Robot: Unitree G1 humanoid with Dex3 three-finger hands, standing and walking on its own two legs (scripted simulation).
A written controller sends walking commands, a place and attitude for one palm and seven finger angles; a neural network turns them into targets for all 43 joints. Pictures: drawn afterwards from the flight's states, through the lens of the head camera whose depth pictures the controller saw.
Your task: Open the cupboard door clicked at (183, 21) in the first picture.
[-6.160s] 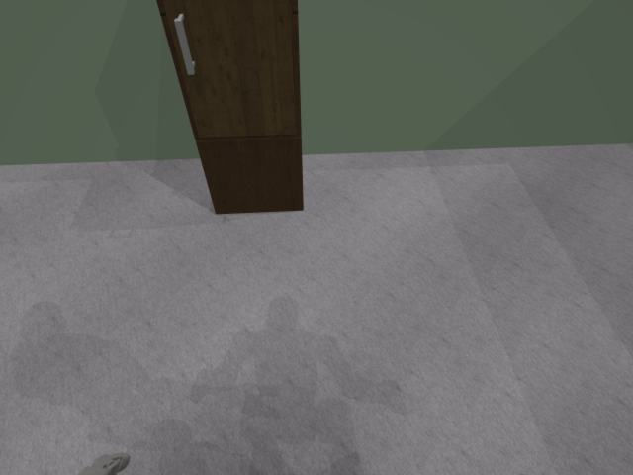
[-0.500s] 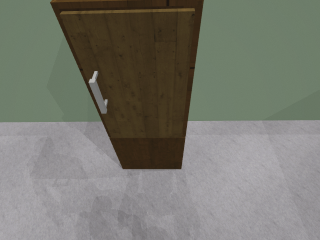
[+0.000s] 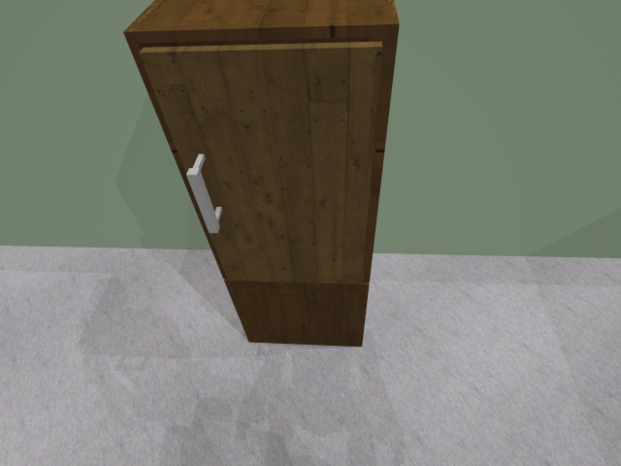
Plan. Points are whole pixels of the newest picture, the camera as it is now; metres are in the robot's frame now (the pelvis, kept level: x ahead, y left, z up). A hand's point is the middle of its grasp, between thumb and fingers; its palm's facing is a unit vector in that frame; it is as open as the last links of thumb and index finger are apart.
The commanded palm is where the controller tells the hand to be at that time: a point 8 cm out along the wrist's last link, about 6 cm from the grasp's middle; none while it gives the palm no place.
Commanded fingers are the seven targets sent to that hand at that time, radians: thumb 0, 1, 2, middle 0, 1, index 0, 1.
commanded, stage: raise the hand with hooked fingers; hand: left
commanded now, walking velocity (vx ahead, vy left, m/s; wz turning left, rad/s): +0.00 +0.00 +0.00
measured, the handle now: (207, 195) +0.57 +0.24 -0.01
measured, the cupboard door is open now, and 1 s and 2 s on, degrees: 0 0 0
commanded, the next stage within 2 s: none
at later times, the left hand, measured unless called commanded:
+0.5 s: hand out of the picture +0.12 +0.22 -0.06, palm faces +0.02 -1.00 -0.01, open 9.2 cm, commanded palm +0.12 +0.27 -0.04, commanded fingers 0.00 0.27 0.63 -0.25 -0.70 -0.25 -0.70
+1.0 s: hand (113, 422) +0.18 +0.27 -0.03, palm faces -0.01 -1.00 -0.07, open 12.2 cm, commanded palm +0.16 +0.33 -0.02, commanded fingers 0.00 -0.31 0.38 -0.29 -1.08 -0.29 -1.08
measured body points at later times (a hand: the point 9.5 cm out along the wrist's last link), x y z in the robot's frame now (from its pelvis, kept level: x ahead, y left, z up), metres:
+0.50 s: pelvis -0.08 +0.04 -0.10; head -0.03 +0.06 +0.35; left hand +0.11 +0.27 -0.06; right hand +0.17 -0.18 -0.11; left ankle -0.06 +0.16 -0.73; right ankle -0.01 -0.09 -0.73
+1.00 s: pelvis -0.07 +0.06 -0.08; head +0.00 +0.07 +0.37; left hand +0.17 +0.32 -0.02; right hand +0.09 -0.20 -0.15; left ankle -0.06 +0.16 -0.73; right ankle -0.01 -0.09 -0.73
